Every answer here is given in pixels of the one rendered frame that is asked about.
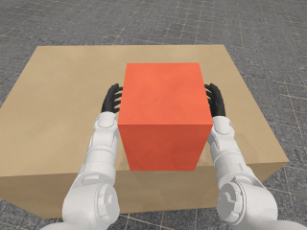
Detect carton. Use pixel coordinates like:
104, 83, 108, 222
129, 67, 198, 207
117, 62, 214, 172

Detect left robot forearm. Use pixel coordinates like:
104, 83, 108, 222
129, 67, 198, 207
62, 111, 119, 220

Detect pedestal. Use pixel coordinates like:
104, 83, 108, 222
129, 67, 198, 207
0, 44, 290, 219

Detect left robot hand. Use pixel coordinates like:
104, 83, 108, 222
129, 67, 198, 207
101, 83, 123, 114

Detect left robot upper arm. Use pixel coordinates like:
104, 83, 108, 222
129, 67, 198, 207
39, 182, 120, 230

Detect right robot upper arm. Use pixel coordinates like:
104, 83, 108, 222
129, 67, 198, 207
216, 180, 307, 230

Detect right robot forearm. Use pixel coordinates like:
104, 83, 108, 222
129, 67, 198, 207
207, 116, 278, 217

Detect right robot hand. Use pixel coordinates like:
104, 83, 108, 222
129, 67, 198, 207
204, 83, 226, 118

